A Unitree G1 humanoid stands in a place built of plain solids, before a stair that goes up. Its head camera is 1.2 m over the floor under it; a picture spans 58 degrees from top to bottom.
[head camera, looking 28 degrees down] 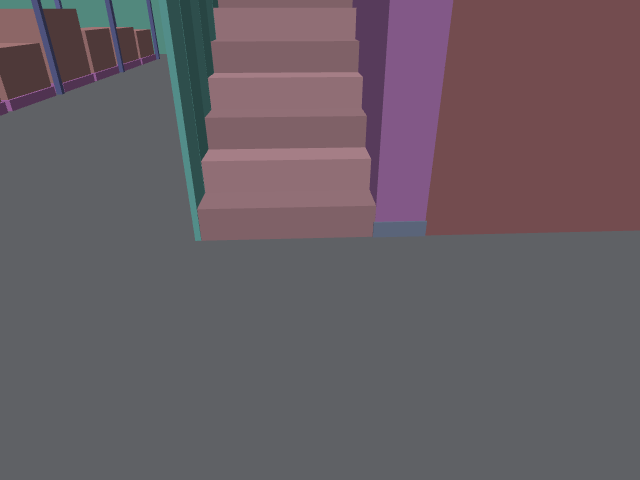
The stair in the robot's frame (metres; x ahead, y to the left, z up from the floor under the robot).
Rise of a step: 0.20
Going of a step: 0.25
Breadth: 1.02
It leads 3 degrees to the left of straight ahead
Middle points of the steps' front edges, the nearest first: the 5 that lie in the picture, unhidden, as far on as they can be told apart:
2.27 0.19 0.20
2.52 0.20 0.40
2.77 0.21 0.61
3.02 0.22 0.81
3.26 0.24 1.01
